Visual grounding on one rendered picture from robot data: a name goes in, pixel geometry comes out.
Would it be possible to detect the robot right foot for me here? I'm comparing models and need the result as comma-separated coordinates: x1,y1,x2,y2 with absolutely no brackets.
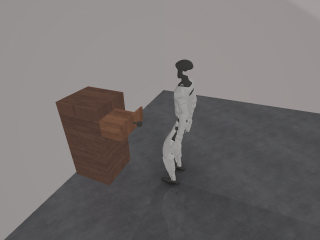
175,163,185,171

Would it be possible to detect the left robot forearm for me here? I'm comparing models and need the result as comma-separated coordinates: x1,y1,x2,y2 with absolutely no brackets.
175,114,187,143

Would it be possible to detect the cabinet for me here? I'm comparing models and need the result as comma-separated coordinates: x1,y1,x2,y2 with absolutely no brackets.
55,86,130,186

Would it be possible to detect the robot right upper arm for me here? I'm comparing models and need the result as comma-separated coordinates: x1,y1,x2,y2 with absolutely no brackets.
189,79,197,105

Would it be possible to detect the handle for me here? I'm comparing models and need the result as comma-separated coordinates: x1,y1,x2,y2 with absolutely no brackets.
133,121,143,127

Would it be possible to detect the drawer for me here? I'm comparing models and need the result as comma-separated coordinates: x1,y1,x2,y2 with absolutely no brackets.
99,106,143,142

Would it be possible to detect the right robot hand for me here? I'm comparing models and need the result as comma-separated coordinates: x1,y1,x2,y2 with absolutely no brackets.
187,119,193,132

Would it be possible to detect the right robot forearm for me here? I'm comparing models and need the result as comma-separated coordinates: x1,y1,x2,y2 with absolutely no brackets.
188,102,197,120

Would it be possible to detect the left robot hand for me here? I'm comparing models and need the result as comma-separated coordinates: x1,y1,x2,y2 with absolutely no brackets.
170,141,182,157

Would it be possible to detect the left robot shin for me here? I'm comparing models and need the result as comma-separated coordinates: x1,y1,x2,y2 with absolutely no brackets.
162,156,176,181

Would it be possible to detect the robot left upper arm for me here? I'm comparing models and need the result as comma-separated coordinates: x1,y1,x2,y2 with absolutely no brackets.
174,87,189,120

